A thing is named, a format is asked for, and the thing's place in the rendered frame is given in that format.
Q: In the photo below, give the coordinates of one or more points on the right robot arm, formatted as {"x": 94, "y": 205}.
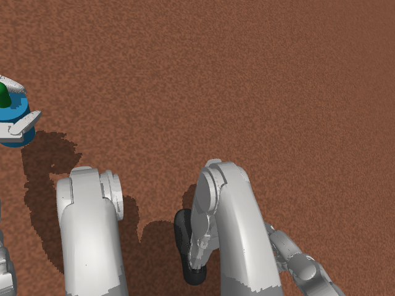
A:
{"x": 311, "y": 278}

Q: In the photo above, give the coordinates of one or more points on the left robot arm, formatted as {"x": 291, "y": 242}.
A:
{"x": 8, "y": 280}

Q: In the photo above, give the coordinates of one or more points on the right robot foot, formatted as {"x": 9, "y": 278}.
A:
{"x": 183, "y": 232}

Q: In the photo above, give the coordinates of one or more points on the right robot hand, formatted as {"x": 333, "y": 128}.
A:
{"x": 283, "y": 247}

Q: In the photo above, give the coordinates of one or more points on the bottle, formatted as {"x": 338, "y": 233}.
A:
{"x": 13, "y": 107}

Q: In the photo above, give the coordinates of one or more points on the left robot hand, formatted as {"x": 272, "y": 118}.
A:
{"x": 10, "y": 132}

